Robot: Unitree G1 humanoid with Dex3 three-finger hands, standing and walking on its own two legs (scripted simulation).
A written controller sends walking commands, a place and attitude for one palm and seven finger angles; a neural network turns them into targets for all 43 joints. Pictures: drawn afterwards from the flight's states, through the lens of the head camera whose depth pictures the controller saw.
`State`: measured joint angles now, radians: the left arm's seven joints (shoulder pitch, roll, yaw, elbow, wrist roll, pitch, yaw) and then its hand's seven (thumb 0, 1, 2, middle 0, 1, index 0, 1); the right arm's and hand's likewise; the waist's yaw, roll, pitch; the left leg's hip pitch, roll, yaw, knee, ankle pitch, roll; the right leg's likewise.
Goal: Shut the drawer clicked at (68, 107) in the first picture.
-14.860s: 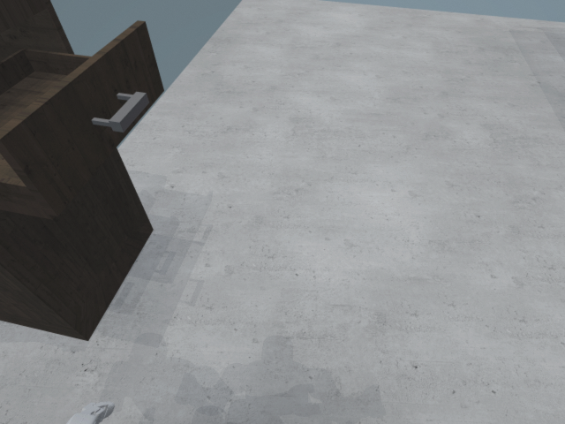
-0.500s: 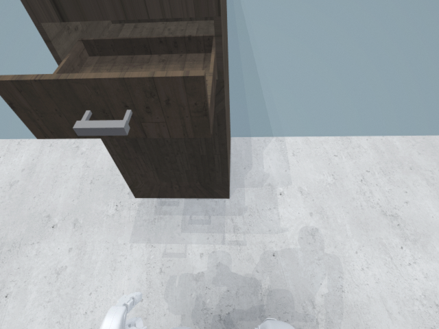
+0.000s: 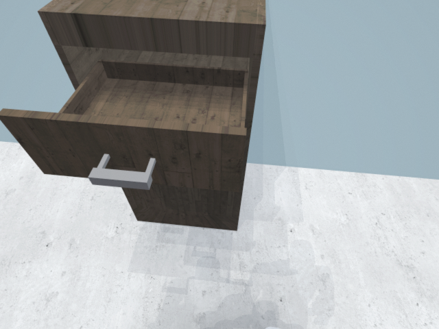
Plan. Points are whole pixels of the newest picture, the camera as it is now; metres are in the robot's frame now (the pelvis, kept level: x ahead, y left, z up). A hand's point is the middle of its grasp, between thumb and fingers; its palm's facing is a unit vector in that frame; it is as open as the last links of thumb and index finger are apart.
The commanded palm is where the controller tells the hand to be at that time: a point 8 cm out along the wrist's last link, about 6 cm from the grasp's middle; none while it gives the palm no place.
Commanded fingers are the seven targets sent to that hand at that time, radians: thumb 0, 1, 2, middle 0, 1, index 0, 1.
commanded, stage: come to a stop and stand still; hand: left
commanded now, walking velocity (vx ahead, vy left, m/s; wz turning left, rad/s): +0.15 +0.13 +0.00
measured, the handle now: (124, 169) +0.38 +0.23 +0.06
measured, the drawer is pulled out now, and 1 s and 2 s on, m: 0.26 0.26 0.26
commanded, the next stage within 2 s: look again from close up in 1.50 s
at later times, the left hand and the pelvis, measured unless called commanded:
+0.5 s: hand out of the picture +0.10 +0.20 -0.19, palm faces +0.06 -0.98 -0.21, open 7.4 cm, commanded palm none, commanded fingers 0.00 0.90 0.90 -0.20 -0.30 -0.20 -0.30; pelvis +0.06 +0.02 -0.01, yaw +1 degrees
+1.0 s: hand out of the picture +0.03 +0.15 -0.17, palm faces +0.04 -0.98 -0.19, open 7.4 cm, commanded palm none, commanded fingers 0.00 0.90 0.90 -0.20 -0.30 -0.20 -0.30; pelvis +0.04 -0.01 +0.00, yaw +1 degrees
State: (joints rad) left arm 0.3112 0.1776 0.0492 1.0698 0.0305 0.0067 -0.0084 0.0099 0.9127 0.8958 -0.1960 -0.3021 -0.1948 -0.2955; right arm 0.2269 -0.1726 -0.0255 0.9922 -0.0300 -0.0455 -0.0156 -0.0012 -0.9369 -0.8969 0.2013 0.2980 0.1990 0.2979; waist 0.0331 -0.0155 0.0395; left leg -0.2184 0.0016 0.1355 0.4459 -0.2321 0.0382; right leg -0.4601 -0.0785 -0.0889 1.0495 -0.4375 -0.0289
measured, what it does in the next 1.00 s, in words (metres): steps on the spot: right foot, then left foot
